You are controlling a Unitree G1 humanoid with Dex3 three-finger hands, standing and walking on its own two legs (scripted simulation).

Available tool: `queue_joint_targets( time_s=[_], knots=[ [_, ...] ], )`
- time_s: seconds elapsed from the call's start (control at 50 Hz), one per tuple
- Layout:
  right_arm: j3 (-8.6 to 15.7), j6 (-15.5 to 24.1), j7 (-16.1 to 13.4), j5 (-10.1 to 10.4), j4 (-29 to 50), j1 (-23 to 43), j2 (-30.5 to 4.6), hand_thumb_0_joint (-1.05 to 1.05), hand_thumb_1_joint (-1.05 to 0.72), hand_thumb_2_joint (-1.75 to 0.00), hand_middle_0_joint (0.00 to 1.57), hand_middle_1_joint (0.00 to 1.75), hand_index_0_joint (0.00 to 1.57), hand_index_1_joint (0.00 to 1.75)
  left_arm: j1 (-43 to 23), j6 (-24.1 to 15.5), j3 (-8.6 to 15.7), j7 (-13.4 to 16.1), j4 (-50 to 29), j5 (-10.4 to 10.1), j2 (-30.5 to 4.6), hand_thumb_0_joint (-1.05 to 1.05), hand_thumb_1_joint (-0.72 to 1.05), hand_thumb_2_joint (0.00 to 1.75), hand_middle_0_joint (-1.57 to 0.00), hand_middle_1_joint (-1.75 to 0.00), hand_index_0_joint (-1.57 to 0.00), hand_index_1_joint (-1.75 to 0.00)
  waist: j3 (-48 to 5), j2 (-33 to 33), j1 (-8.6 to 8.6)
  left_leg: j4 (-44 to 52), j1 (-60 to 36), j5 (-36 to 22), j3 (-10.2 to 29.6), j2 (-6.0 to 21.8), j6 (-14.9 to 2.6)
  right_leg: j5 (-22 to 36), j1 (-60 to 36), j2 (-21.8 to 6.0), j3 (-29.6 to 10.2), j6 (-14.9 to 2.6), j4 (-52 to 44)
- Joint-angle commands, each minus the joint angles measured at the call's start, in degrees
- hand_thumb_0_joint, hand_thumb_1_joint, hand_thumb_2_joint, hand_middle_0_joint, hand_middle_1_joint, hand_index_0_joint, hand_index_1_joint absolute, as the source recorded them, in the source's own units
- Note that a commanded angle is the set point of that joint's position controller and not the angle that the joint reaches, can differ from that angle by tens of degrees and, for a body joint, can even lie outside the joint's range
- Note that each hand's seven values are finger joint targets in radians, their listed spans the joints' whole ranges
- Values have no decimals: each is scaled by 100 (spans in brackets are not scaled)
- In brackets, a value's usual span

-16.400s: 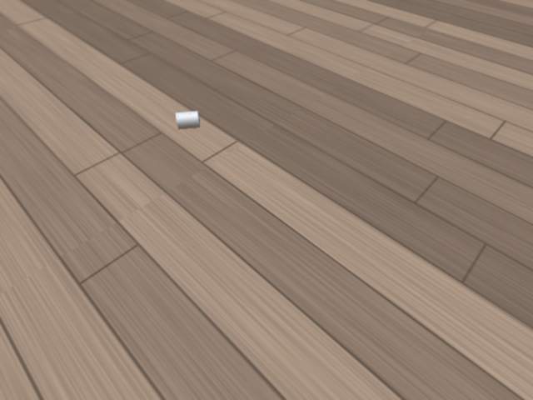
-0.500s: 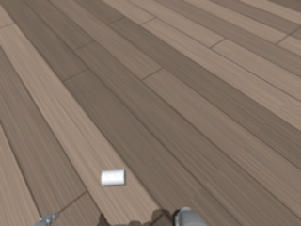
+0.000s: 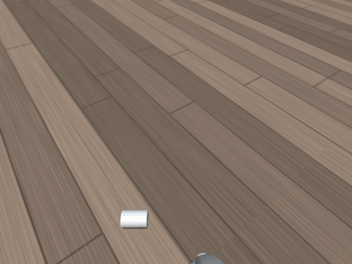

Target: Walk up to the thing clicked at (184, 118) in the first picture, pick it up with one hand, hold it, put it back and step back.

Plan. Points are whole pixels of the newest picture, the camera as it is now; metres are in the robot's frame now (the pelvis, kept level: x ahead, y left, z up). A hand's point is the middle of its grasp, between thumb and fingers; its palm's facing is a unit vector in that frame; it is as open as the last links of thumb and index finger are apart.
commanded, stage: walk up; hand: left
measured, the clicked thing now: (134, 218) +0.51 +0.17 -0.72
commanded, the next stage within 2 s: stand in 1.24 s
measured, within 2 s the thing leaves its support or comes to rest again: neither
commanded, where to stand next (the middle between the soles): +0.11 -0.04 m, yaw -4 degrees
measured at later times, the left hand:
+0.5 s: hand (95, 246) +0.23 +0.20 -0.14, palm faces -0.15 -0.89 -0.43, open 7.3 cm
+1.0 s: hand out of the picture +0.08 +0.26 -0.17, palm faces -0.19 -0.93 -0.32, open 7.3 cm
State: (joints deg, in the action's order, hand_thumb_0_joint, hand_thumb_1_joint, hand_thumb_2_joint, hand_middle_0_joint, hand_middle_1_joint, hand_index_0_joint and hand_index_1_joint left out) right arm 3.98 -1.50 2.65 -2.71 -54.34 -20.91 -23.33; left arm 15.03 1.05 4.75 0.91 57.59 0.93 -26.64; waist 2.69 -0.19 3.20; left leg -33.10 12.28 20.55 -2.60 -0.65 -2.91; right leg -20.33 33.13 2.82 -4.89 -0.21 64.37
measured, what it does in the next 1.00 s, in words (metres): steps on the spot: right foot, then left foot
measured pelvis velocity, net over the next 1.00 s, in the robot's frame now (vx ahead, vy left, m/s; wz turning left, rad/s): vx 0.01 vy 0.00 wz -0.13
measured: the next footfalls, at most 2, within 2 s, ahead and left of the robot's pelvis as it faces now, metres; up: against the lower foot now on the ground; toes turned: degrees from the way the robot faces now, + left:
right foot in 0.32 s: +0.21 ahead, -0.17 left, +0.00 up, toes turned -6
left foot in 0.70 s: +0.09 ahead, +0.10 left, +0.00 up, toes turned -4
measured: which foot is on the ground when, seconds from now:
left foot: down 0.00-0.34, up 0.36-0.68, down 0.70-1.00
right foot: up 0.00-0.30, down 0.32-0.72, up 0.74-1.00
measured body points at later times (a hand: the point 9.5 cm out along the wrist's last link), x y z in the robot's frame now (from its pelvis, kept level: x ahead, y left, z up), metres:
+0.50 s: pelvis +0.07 -0.04 -0.01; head +0.12 -0.08 +0.43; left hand +0.24 +0.24 -0.11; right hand +0.10 -0.35 -0.16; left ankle +0.04 +0.12 -0.66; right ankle +0.17 -0.16 -0.73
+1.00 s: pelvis +0.01 +0.00 +0.00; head +0.05 +0.03 +0.45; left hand +0.09 +0.31 -0.15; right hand +0.03 -0.34 -0.09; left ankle +0.05 +0.10 -0.73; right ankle -0.06 -0.13 -0.67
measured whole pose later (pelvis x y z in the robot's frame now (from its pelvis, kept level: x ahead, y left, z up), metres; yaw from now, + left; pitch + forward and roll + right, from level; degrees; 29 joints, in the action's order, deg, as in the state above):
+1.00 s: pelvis +0.01 +0.00 +0.00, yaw -8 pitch -1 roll -1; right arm 3.3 1.5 1.1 -2.1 -50.3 -14.8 -22.0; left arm 14.8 2.7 3.0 -1.7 55.6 1.5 -24.7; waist 4.6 -3.6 0.9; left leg -34.2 17.9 16.5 -3.2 2.3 -3.2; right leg -27.5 21.8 3.6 -5.0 1.4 59.7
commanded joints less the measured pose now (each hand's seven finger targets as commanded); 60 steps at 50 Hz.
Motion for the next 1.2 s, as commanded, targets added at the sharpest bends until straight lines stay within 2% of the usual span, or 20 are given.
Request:
queue_joint_targets(
  time_s=[0.0,0.2,0.26,0.28,0.32,0.36,0.42,0.5,0.58,0.66,0.68,0.7,0.74,0.78,0.84,0.88,0.98,1.06,1.14,1.18],
  knots=[
    [449,516,-230,142,437,-72,-1581,0,-90,-90,20,30,20,30,-678,-311,179,-146,-675,25,-1041,0,90,90,-20,-30,-20,-30,357,215,171,2059,-1768,1506,2409,1731,-459,476,1692,-304,-586,103,-704],
    [340,444,-105,58,749,-6,-1397,0,-90,-90,20,30,20,30,-403,-545,-51,-220,-876,-77,-754,0,90,90,-20,-30,-20,-30,494,1284,30,1260,-679,-1968,316,1183,-752,358,-750,-361,718,-42,-2936],
    [199,209,-134,126,878,310,-1070,0,-90,-90,20,30,20,30,403,-526,17,55,-430,-153,-692,0,90,90,-20,-30,-20,-30,122,738,-414,-250,205,-2899,-210,676,-362,2015,-2535,-62,1106,-37,-3641],
    [125,173,-140,216,907,241,-868,0,-90,-90,20,30,20,30,761,-533,93,146,-362,-156,-893,0,90,90,-20,-30,-20,-30,-211,263,-673,-1107,407,-2471,-256,495,-180,2645,-3122,-258,820,-81,-3851],
    [20,62,-230,320,921,-251,-470,0,-90,-90,20,30,20,30,859,-566,224,286,-531,-84,-1520,0,90,90,-20,-30,-20,-30,-802,-1099,-527,-2691,1304,1201,397,-115,166,4419,-3604,-2462,-2237,-809,-4155],
    [242,-167,-331,264,730,-215,-1087,0,-90,-90,20,30,20,30,-74,-489,156,338,-822,-100,-1440,0,90,90,-20,-30,-20,-30,-495,-528,-301,-3371,921,1592,919,299,172,2678,-2231,-2603,-2483,-1528,-4222],
    [253,-220,-319,359,465,-232,-1148,0,-90,-90,20,30,20,30,-555,-371,95,328,-992,-96,-1124,0,90,90,-20,-30,-20,-30,-512,-579,-161,-3648,1062,1065,1118,47,222,1899,-1837,-1921,-1264,-1025,-4146],
    [179,-192,-443,416,359,-217,-996,0,-90,-90,20,30,20,30,-1279,-182,69,253,-1325,63,-845,0,90,90,-20,-30,-20,-30,-561,-1153,-160,-3590,922,1055,682,-218,445,3337,-1211,-1595,-173,-1296,-3693],
    [173,-30,-558,359,433,-85,-1056,0,-90,-90,20,30,20,30,-1258,100,136,189,-1529,166,-775,0,90,90,-20,-30,-20,-30,-915,-1637,-346,-2363,1277,839,143,-76,511,3198,-1960,-1608,-247,-1434,-3247],
    [240,60,-495,163,211,-382,-1065,0,-90,-90,20,30,20,30,-1631,250,98,139,-1518,-35,-873,0,90,90,-20,-30,-20,-30,-953,-1154,-31,-338,86,-473,129,-16,311,1875,-970,-1597,-476,-908,-2531],
    [270,67,-465,16,311,-140,-1222,0,-90,-90,20,30,20,30,-1459,283,37,149,-1477,-117,-633,0,90,90,-20,-30,-20,-30,-653,-406,-61,310,70,-462,954,349,178,805,-306,-1201,-553,-626,-1976],
    [326,42,-424,-84,576,450,-1704,0,-90,-90,20,30,20,30,-1205,288,-31,173,-1409,-187,-269,0,90,90,-20,-30,-20,-30,-331,1351,-279,1055,452,-1103,2989,1676,-317,-1160,530,-68,270,-200,-625],
    [441,59,-389,16,793,1137,-2189,0,-90,-90,20,30,20,30,-1564,240,216,324,-1298,-87,-925,0,90,90,-20,-30,-20,-30,66,1591,-61,1771,1953,-1152,4143,2555,-1409,-1721,-348,141,-589,-101,1000],
    [303,119,-460,-41,907,1545,-1585,0,-90,-90,20,30,20,30,-1194,267,228,219,-1023,-168,-864,0,90,90,-20,-30,-20,-30,67,710,-391,996,1424,-1808,2249,1519,-830,-949,-56,305,-798,-126,1588],
    [278,352,-451,45,646,957,-1280,0,-90,-90,20,30,20,30,-422,168,172,46,-750,-98,-834,0,90,90,-20,-30,-20,-30,-841,651,-384,1141,-682,851,1957,1077,-247,-68,281,150,-561,-63,537],
    [489,416,-308,66,630,249,-1621,0,-90,-90,20,30,20,30,-572,-45,199,-145,-949,14,-1050,0,90,90,-20,-30,-20,-30,-1392,1133,119,1447,-2434,2422,2673,1405,-644,-498,969,33,-140,129,-83],
    [467,444,-240,16,593,-150,-1619,0,-90,-90,20,30,20,30,-1034,-290,173,-224,-1011,103,-1047,0,90,90,-20,-30,-20,-30,-119,932,358,1660,-1807,1491,2488,1785,-1034,-1058,718,-224,-97,109,-1330],
    [428,455,-139,81,802,219,-1708,0,-90,-90,20,30,20,30,-273,-362,159,-311,-770,60,-937,0,90,90,-20,-30,-20,-30,441,1407,57,2038,-409,1779,2052,1664,-1019,-956,-258,-306,527,51,-1776],
    [402,302,-56,21,1164,1360,-1623,0,-90,-90,20,30,20,30,1622,-396,299,-317,-214,-44,-963,0,90,90,-20,-30,-20,-30,88,1223,-996,1146,1803,2203,886,1035,-509,179,-3191,-305,983,-146,-3088],
    [223,150,-57,-5,1426,1522,-879,0,-90,-90,20,30,20,30,2846,-423,495,-113,22,46,-1503,0,90,90,-20,-30,-20,-30,34,-1350,-1575,-2054,3416,2273,-18,-50,-81,-1226,-4029,-1027,-603,-80,-4432]
  ],
)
